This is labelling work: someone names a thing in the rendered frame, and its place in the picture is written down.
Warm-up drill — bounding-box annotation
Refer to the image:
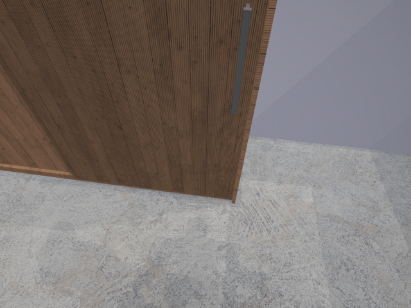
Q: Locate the handle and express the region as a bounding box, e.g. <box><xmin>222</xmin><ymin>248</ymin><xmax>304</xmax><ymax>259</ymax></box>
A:
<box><xmin>231</xmin><ymin>3</ymin><xmax>252</xmax><ymax>115</ymax></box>

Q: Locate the wardrobe door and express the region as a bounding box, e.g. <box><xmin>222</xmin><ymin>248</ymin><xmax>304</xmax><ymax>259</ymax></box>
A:
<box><xmin>0</xmin><ymin>0</ymin><xmax>268</xmax><ymax>198</ymax></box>
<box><xmin>0</xmin><ymin>65</ymin><xmax>70</xmax><ymax>172</ymax></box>

